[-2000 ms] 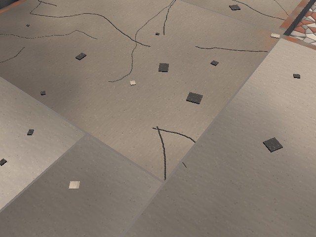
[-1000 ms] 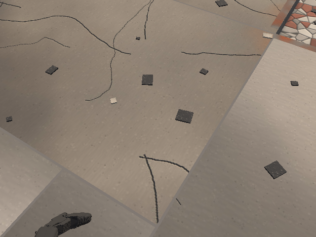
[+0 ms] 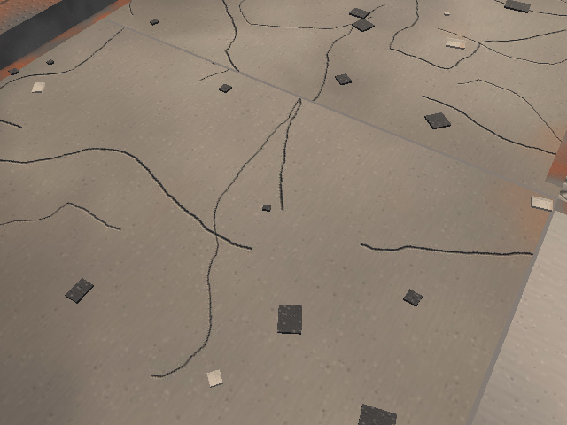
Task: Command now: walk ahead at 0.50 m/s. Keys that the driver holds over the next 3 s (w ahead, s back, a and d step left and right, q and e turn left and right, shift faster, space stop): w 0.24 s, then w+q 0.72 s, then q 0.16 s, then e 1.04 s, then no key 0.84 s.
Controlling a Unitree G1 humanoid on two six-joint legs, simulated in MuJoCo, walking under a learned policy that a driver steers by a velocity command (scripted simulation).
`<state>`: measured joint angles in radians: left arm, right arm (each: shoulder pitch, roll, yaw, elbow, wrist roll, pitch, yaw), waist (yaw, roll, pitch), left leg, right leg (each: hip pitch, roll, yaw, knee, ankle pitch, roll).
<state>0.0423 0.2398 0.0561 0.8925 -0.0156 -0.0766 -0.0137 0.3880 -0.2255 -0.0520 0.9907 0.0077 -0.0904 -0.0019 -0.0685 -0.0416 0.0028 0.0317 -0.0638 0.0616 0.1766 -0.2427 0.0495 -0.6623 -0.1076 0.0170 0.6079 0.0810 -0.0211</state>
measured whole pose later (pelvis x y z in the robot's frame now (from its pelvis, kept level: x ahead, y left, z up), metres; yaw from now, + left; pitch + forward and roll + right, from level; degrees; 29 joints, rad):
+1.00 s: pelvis +0.56 +0.04 +0.00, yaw +22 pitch +2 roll +0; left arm 0.05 0.28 0.07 0.80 0.01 -0.10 0.01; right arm 0.31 -0.25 -0.08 0.79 0.01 -0.06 0.00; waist -0.05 -0.02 0.03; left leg -0.18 -0.11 -0.09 0.34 -0.19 0.10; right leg -0.66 -0.10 0.09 0.78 -0.11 0.05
